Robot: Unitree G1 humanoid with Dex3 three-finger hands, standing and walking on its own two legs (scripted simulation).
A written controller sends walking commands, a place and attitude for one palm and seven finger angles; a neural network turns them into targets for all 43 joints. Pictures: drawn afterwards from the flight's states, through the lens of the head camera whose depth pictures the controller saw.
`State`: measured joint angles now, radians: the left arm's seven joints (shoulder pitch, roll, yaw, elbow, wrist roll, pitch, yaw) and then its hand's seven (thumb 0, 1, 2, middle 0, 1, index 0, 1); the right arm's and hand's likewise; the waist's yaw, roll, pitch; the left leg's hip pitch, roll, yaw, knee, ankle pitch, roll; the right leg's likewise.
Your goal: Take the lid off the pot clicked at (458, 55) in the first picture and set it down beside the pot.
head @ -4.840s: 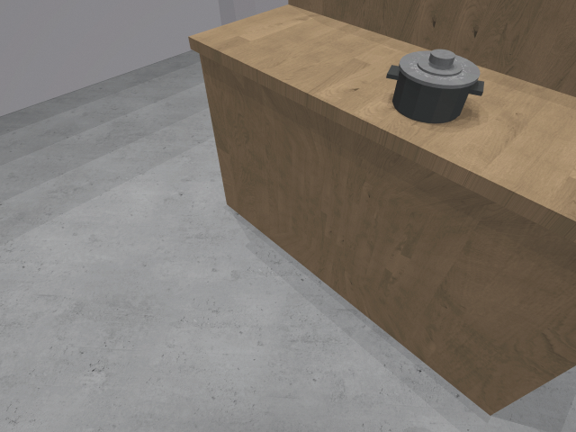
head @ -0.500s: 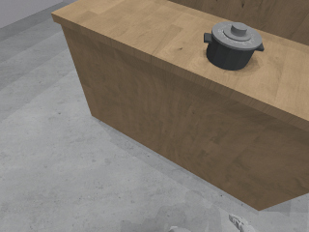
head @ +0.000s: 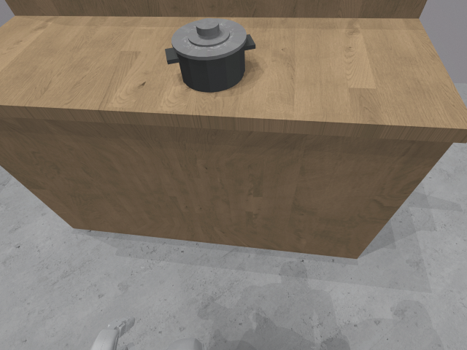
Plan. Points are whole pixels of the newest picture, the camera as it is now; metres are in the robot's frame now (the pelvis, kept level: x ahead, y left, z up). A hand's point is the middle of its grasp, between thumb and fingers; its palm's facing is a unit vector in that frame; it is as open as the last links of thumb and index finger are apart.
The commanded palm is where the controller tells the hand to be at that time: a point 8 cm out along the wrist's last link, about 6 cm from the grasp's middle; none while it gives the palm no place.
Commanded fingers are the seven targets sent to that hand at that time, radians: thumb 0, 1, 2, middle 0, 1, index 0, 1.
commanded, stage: turn to face it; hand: left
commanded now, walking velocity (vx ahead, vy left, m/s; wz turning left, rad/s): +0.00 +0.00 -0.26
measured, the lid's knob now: (207, 27) +0.74 +0.07 +0.16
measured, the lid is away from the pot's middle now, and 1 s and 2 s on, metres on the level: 0.00 0.00 0.00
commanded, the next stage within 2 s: take the last steps up to it in 0.14 s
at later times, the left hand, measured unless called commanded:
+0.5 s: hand out of the picture +0.12 +0.22 -0.16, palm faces -0.11 -0.98 -0.16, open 7.3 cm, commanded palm none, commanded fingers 0.00 0.90 0.90 -0.20 -0.30 -0.20 -0.30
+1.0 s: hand (183, 275) +0.28 +0.13 -0.15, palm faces -0.08 -0.97 -0.25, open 7.1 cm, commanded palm none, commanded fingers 0.00 0.90 0.90 -0.20 -0.30 -0.20 -0.30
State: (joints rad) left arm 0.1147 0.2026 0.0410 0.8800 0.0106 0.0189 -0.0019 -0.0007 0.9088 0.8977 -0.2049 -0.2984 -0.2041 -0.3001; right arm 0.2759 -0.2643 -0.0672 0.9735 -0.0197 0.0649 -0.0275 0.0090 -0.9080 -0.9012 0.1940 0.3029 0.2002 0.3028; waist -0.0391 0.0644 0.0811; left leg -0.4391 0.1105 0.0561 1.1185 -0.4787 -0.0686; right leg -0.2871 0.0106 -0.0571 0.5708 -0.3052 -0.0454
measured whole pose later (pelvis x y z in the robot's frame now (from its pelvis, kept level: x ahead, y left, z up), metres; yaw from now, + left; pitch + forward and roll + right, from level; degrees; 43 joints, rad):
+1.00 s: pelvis +0.19 -0.04 +0.01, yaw -7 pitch +1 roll +1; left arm 0.20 0.15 0.04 1.03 0.01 -0.06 0.03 -0.03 0.95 0.90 -0.21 -0.30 -0.21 -0.30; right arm 0.30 -0.16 -0.05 1.08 -0.02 0.00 -0.03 0.01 -0.91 -0.90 0.19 0.30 0.20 0.30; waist -0.02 0.04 0.03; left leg -0.46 0.10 0.08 1.00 -0.36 -0.04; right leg -0.20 -0.01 -0.18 0.44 -0.25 -0.07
